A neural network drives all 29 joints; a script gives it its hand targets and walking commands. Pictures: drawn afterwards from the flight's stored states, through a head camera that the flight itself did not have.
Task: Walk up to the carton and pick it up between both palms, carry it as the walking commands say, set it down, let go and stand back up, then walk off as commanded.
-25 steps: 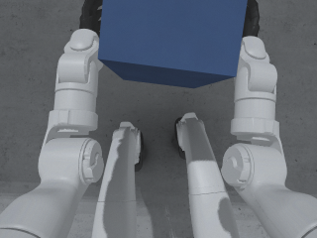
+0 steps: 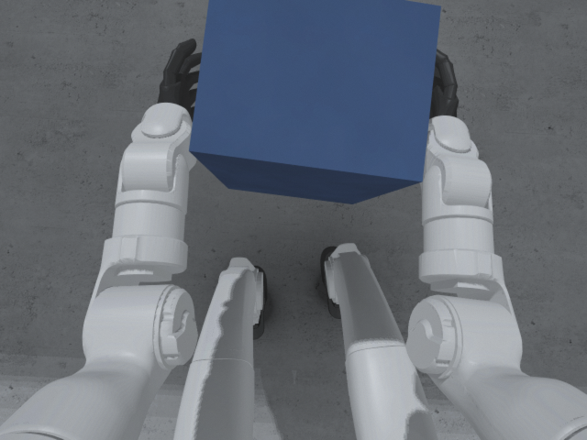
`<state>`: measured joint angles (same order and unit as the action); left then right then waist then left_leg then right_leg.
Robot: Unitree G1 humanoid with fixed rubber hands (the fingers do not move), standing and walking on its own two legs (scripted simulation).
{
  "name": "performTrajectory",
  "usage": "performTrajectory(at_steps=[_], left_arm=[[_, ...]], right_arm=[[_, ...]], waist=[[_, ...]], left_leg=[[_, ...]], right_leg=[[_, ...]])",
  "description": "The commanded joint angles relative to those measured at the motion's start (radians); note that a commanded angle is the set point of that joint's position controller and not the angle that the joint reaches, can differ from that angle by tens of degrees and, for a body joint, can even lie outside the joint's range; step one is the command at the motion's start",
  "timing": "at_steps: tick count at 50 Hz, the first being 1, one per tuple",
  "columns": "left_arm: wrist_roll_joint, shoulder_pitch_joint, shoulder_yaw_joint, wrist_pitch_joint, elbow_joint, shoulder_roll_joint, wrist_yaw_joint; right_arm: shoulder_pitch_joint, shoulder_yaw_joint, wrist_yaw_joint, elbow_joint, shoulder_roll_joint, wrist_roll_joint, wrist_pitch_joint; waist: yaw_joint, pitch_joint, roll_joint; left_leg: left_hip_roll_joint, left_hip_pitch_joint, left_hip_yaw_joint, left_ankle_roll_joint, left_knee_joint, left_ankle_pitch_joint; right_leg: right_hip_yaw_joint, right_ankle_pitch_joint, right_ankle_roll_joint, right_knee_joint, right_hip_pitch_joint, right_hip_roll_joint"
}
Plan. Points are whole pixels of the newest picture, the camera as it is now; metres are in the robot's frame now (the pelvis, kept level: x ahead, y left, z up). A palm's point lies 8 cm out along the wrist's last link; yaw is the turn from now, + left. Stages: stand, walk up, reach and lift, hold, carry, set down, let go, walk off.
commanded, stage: reach and lift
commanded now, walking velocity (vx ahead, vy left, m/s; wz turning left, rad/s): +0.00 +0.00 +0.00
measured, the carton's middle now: (304, 123) +0.47 -0.03 -0.10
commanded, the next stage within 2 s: none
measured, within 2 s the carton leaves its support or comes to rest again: neither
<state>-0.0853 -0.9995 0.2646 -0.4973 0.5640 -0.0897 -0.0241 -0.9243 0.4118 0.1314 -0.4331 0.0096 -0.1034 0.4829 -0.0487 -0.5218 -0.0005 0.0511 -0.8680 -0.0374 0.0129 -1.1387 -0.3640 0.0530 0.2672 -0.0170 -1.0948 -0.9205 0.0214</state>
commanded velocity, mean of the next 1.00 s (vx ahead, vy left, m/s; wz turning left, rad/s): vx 0.00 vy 0.00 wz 0.00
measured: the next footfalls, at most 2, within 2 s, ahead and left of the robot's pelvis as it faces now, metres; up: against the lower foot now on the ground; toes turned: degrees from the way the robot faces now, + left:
none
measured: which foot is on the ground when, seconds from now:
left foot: down 0.00-1.00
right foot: down 0.00-1.00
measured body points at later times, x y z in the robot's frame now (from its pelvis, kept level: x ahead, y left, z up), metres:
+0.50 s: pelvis +0.02 +0.00 +0.05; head +0.21 -0.01 +0.45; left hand +0.47 +0.13 +0.02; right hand +0.44 -0.18 +0.02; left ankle +0.12 +0.12 -0.64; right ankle +0.16 -0.12 -0.64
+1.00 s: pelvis +0.10 -0.01 +0.09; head +0.06 +0.00 +0.54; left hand +0.45 +0.12 +0.13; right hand +0.41 -0.19 +0.12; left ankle +0.12 +0.12 -0.64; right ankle +0.16 -0.12 -0.64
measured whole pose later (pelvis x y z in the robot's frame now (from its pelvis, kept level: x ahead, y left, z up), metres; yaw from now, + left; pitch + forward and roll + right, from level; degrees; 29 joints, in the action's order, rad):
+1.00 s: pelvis +0.10 -0.01 +0.09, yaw +0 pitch -3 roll +0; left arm -0.25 -0.56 0.30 -0.58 0.70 0.04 0.07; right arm -0.41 0.41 0.09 -0.48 0.16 -0.24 0.60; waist -0.05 0.03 -0.02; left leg 0.01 -0.25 -0.08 0.01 -0.59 -0.28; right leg 0.03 0.20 0.01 -0.56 -0.30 0.04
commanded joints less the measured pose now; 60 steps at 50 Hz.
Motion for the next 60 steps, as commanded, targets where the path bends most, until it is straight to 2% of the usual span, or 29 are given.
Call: performTrajectory(at_steps=[1, 5, 10, 12, 13, 14, 17, 19, 20, 23, 25, 26, 27, 28, 30, 32, 33, 35, 38, 39, 42, 44, 45, 46, 50, 53, 55, 57, 60], left_arm=[[0.208, -0.815, -0.579, 0.107, -0.192, 1.033, 0.307], [0.201, -0.751, -0.596, 0.084, -0.184, 1.114, 0.314], [0.185, -0.806, -0.583, 0.107, -0.228, 1.081, 0.313], [0.201, -0.821, -0.615, 0.109, -0.269, 1.086, 0.307], [0.160, -0.691, -0.559, 0.089, -0.158, 1.096, 0.307], [0.208, -0.822, -0.635, 0.106, -0.333, 1.086, 0.310], [0.175, -0.660, -0.606, 0.087, -0.167, 1.138, 0.316], [0.205, -0.683, -0.630, 0.094, -0.261, 1.144, 0.311], [0.218, -0.642, -0.624, 0.091, -0.212, 1.166, 0.312], [0.151, -0.605, -0.580, 0.090, -0.169, 1.118, 0.315], [0.163, -0.553, -0.596, 0.090, -0.197, 1.141, 0.321], [0.165, -0.534, -0.615, 0.082, -0.182, 1.199, 0.313], [0.161, -0.549, -0.592, 0.098, -0.192, 1.141, 0.313], [0.199, -0.576, -0.680, 0.086, -0.315, 1.174, 0.310], [0.178, -0.583, -0.650, 0.090, -0.314, 1.137, 0.299], [0.166, -0.576, -0.640, 0.089, -0.339, 1.112, 0.301], [0.195, -0.480, -0.705, 0.075, -0.358, 1.227, 0.300], [0.206, -0.450, -0.705, 0.067, -0.388, 1.173, 0.301], [0.150, -0.430, -0.600, 0.067, -0.203, 1.153, 0.313], [0.164, -0.381, -0.631, 0.059, -0.256, 1.200, 0.305], [0.032, -0.204, -0.429, 0.011, 0.008, 1.111, 0.333], [0.033, -0.226, -0.409, 0.003, 0.021, 1.129, 0.341], [0.037, -0.199, -0.393, -0.012, 0.019, 1.131, 0.337], [0.018, -0.260, -0.339, -0.012, 0.036, 1.045, 0.344], [0.062, -0.253, -0.345, -0.040, -0.036, 1.127, 0.364], [0.070, -0.246, -0.370, -0.071, -0.066, 1.119, 0.358], [0.134, -0.200, -0.507, -0.079, -0.180, 1.211, 0.346], [0.123, -0.223, -0.491, -0.114, -0.186, 1.145, 0.341], [0.132, -0.112, -0.548, -0.122, -0.242, 1.157, 0.333]], right_arm=[[-0.845, -0.853, -0.297, 0.150, 1.138, 0.270, 0.002], [-0.816, -0.818, -0.308, 0.225, 1.079, 0.228, 0.000], [-0.688, -0.796, -0.343, 0.025, 1.148, 0.234, 0.023], [-0.761, -0.804, -0.342, 0.095, 1.133, 0.248, 0.014], [-0.697, -0.778, -0.343, 0.028, 1.108, 0.210, 0.018], [-0.728, -0.830, -0.347, 0.125, 1.181, 0.276, 0.016], [-0.705, -0.781, -0.358, 0.098, 1.078, 0.224, 0.004], [-0.711, -0.849, -0.350, 0.189, 1.119, 0.273, 0.007], [-0.721, -0.844, -0.344, 0.215, 1.097, 0.255, 0.003], [-0.673, -0.828, -0.346, 0.094, 1.134, 0.242, 0.011], [-0.601, -0.840, -0.343, 0.154, 1.158, 0.229, 0.015], [-0.586, -0.796, -0.352, 0.110, 1.108, 0.209, 0.020], [-0.574, -0.838, -0.355, 0.118, 1.133, 0.218, 0.012], [-0.601, -0.857, -0.350, 0.200, 1.099, 0.241, 0.010], [-0.595, -0.864, -0.351, 0.196, 1.159, 0.247, 0.016], [-0.463, -0.807, -0.349, 0.086, 1.154, 0.201, 0.026], [-0.447, -0.865, -0.348, 0.226, 1.168, 0.242, 0.023], [-0.386, -0.880, -0.338, 0.245, 1.164, 0.247, 0.035], [-0.364, -0.766, -0.337, 0.092, 1.167, 0.170, 0.040], [-0.329, -0.775, -0.338, 0.160, 1.166, 0.187, 0.034], [-0.204, -0.668, -0.336, -0.013, 1.160, 0.082, 0.090], [-0.230, -0.639, -0.349, -0.042, 1.181, 0.086, 0.093], [-0.170, -0.637, -0.356, -0.072, 1.177, 0.089, 0.110], [-0.252, -0.606, -0.351, -0.079, 1.189, 0.110, 0.119], [-0.272, -0.626, -0.346, -0.021, 1.233, 0.132, 0.153], [-0.339, -0.665, -0.339, 0.062, 1.230, 0.157, 0.179], [-0.254, -0.743, -0.332, 0.149, 1.224, 0.190, 0.193], [-0.104, -0.666, -0.318, 0.036, 1.194, 0.129, 0.238], [-0.127, -0.774, -0.316, 0.212, 1.172, 0.191, 0.224]], waist=[[0.050, 2.139, -0.045], [-0.010, 2.188, 0.007], [0.005, 2.024, 0.025], [0.001, 2.067, -0.005], [0.012, 1.938, 0.013], [0.045, 2.189, 0.031], [-0.019, 1.989, 0.033], [0.022, 2.093, 0.029], [-0.030, 2.056, -0.020], [0.035, 1.925, 0.004], [0.028, 1.989, -0.026], [-0.018, 1.917, -0.011], [0.041, 1.854, -0.041], [-0.008, 2.049, 0.024], [0.042, 1.932, -0.020], [0.019, 1.827, 0.009], [-0.023, 1.946, 0.028], [0.012, 1.978, -0.008], [-0.024, 1.512, -0.040], [-0.018, 1.590, 0.045], [-0.013, 1.060, -0.030], [0.017, 0.957, -0.001], [-0.011, 0.903, -0.008], [0.036, 0.783, -0.011], [0.025, 0.798, -0.024], [0.040, 0.779, -0.006], [-0.012, 0.933, -0.014], [-0.027, 0.825, -0.009], [0.009, 0.879, -0.014]], left_leg=[[0.094, 0.288, -0.009, -0.055, 0.215, 0.075], [0.080, 0.405, -0.048, -0.027, 0.301, 0.049], [0.065, 0.429, -0.047, -0.040, 0.353, 0.008], [0.050, 0.527, -0.061, -0.042, 0.392, 0.017], [0.053, 0.456, -0.061, -0.036, 0.396, 0.048], [0.065, 0.561, -0.045, -0.038, 0.395, 0.102], [0.037, 0.542, -0.075, -0.032, 0.427, 0.037], [0.061, 0.589, -0.052, -0.036, 0.432, 0.190], [0.052, 0.583, -0.065, -0.037, 0.433, 0.160], [0.046, 0.551, -0.056, -0.046, 0.472, 0.150], [0.048, 0.659, -0.060, -0.046, 0.499, 0.198], [0.025, 0.665, -0.089, -0.026, 0.518, 0.184], [0.031, 0.600, -0.072, -0.029, 0.493, 0.221], [0.038, 0.729, -0.077, -0.015, 0.524, 0.271], [0.039, 0.700, -0.073, -0.028, 0.524, 0.309], [0.031, 0.654, -0.071, -0.028, 0.538, 0.277], [0.031, 0.768, -0.080, -0.017, 0.560, 0.369], [0.039, 0.765, -0.064, -0.021, 0.573, 0.443], [0.010, 0.630, -0.083, -0.030, 0.615, 0.190], [0.007, 0.746, -0.089, -0.021, 0.644, 0.274], [0.018, 0.531, -0.069, -0.063, 0.665, 0.095], [0.005, 0.547, -0.076, -0.053, 0.690, 0.057], [0.010, 0.622, -0.074, -0.059, 0.694, 0.037], [0.009, 0.488, -0.062, -0.076, 0.684, -0.094], [0.030, 0.638, -0.057, -0.075, 0.698, -0.060], [0.027, 0.625, -0.040, -0.069, 0.726, -0.007], [0.020, 0.719, -0.067, -0.050, 0.735, 0.185], [0.016, 0.690, -0.064, -0.049, 0.736, 0.166], [0.028, 0.728, -0.057, -0.039, 0.728, 0.267]], right_leg=[[0.075, -0.048, -0.006, 0.214, 0.818, 0.085], [0.027, -0.054, 0.006, 0.228, 0.824, 0.094], [0.029, 0.020, 0.007, 0.296, 0.779, 0.086], [0.018, 0.011, 0.006, 0.321, 0.810, 0.093], [0.019, -0.013, 0.017, 0.324, 0.761, 0.081], [0.040, -0.060, 0.010, 0.327, 0.910, 0.095], [0.006, -0.012, 0.023, 0.337, 0.769, 0.087], [0.034, -0.150, 0.014, 0.368, 0.920, 0.085], [0.017, -0.127, 0.005, 0.378, 0.903, 0.084], [0.031, -0.125, 0.010, 0.402, 0.887, 0.074], [0.042, -0.145, 0.009, 0.447, 0.954, 0.077], [0.012, -0.147, 0.020, 0.436, 0.894, 0.086], [0.027, -0.186, 0.016, 0.425, 0.884, 0.085], [0.014, -0.257, 0.017, 0.432, 1.013, 0.089], [0.035, -0.269, 0.009, 0.448, 0.993, 0.087], [0.043, -0.260, 0.019, 0.451, 0.934, 0.078], [0.020, -0.375, 0.017, 0.471, 1.032, 0.084], [0.032, -0.460, 0.012, 0.485, 1.100, 0.081], [0.022, -0.188, 0.014, 0.524, 0.932, 0.071], [0.029, -0.265, 0.033, 0.546, 0.992, 0.065], [0.016, -0.069, 0.004, 0.599, 0.817, 0.052], [0.024, -0.026, 0.021, 0.630, 0.811, 0.047], [0.024, 0.007, 0.020, 0.645, 0.801, 0.035], [0.073, 0.171, 0.013, 0.662, 0.794, 0.031], [0.056, 0.214, 0.007, 0.719, 0.815, 0.023], [0.032, 0.102, -0.007, 0.727, 0.846, 0.037], [0.005, -0.167, -0.009, 0.693, 0.966, 0.055], [0.023, -0.137, -0.002, 0.712, 0.918, 0.044], [0.042, -0.315, -0.013, 0.697, 0.992, 0.034]])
